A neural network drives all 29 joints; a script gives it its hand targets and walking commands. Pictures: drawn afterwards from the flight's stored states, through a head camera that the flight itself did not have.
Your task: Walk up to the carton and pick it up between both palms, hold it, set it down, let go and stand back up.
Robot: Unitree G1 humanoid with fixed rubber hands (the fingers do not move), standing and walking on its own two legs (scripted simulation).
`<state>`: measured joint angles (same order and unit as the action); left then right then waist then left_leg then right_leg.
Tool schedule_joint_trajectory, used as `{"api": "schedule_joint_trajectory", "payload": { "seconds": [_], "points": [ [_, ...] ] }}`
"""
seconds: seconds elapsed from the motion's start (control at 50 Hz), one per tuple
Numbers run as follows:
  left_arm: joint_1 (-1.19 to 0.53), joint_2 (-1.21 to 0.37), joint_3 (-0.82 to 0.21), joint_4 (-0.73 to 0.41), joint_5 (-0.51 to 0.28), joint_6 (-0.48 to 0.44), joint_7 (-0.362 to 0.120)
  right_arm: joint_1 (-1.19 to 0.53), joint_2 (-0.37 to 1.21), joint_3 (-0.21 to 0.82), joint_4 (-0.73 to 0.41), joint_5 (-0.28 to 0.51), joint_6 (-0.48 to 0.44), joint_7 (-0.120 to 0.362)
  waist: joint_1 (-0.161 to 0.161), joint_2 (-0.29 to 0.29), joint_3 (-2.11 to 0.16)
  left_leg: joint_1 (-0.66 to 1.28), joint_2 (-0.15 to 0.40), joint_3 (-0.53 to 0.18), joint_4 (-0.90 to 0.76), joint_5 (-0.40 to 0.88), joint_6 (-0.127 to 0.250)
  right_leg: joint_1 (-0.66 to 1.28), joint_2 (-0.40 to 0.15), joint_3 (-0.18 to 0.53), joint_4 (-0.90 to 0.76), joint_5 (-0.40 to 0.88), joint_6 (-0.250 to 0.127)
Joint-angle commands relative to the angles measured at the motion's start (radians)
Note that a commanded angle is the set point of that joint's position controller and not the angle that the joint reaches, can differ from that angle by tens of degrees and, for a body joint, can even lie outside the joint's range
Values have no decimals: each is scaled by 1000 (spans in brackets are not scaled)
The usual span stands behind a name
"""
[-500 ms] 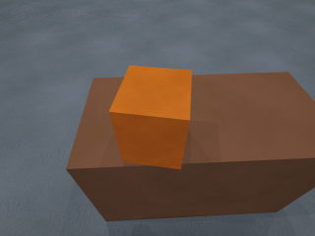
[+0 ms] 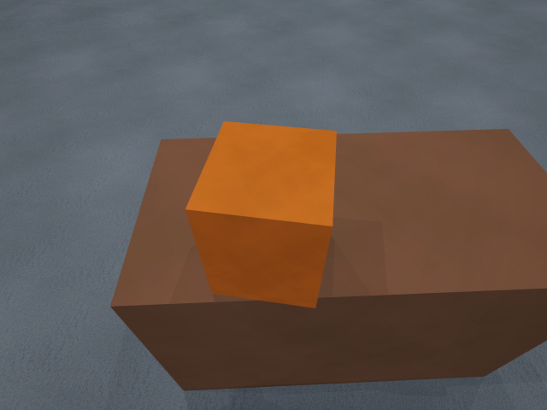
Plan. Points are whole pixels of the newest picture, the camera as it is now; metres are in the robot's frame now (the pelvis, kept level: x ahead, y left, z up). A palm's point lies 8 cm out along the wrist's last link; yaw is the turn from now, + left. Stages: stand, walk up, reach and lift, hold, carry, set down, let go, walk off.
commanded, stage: stand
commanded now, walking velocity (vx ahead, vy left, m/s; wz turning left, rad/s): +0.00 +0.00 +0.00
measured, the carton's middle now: (270, 216) +0.43 +0.02 +0.01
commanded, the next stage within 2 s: none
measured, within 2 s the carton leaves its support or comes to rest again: neither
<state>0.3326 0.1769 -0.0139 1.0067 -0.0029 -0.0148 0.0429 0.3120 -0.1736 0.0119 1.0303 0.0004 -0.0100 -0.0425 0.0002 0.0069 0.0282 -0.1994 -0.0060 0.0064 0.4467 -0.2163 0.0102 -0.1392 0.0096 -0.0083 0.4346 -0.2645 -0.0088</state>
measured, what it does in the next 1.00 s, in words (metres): stands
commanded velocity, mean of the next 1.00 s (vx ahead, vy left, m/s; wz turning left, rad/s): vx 0.00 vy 0.00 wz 0.00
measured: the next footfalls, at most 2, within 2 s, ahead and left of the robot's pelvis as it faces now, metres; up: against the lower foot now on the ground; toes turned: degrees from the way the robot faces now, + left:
none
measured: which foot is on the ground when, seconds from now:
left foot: down 0.00-1.00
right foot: down 0.00-1.00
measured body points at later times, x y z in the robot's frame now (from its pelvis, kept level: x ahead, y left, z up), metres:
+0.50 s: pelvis +0.01 +0.00 +0.00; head +0.02 +0.00 +0.45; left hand +0.02 +0.23 -0.15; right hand +0.02 -0.23 -0.16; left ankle +0.02 +0.11 -0.74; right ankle -0.02 -0.11 -0.74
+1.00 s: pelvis +0.01 +0.00 +0.00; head +0.02 +0.00 +0.45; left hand +0.02 +0.23 -0.16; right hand +0.02 -0.22 -0.16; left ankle +0.02 +0.11 -0.74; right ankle -0.02 -0.11 -0.74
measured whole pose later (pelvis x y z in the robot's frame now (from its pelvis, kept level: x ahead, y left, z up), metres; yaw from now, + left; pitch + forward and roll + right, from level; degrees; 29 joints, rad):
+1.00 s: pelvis +0.01 +0.00 +0.00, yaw +0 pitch -2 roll +0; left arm 0.30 0.16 -0.02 1.07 0.00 -0.01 0.06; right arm 0.29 -0.16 0.02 1.09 0.00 -0.01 -0.05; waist 0.00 0.00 0.05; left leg -0.15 -0.02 0.02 0.41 -0.22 0.02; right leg -0.10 0.00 0.00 0.41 -0.27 0.00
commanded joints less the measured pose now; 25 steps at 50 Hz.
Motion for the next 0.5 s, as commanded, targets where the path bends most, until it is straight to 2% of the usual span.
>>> {"api": "schedule_joint_trajectory", "payload": {
  "seconds": [0.0, 0.48],
  "points": [
    [69, 122, 25, -26, 0, -12, 7, 66, -117, -22, -29, 0, -12, -7, 0, -4, 52, 2, 107, -104, -92, 137, 1, -59, -110, 97, -99, 145, -3],
    [53, 111, 19, 8, 0, -6, 15, 50, -106, -16, 9, 3, -9, -14, 0, -7, 57, 30, 107, -89, -102, 186, -3, -24, -115, 91, -100, 193, 1]
  ]
}}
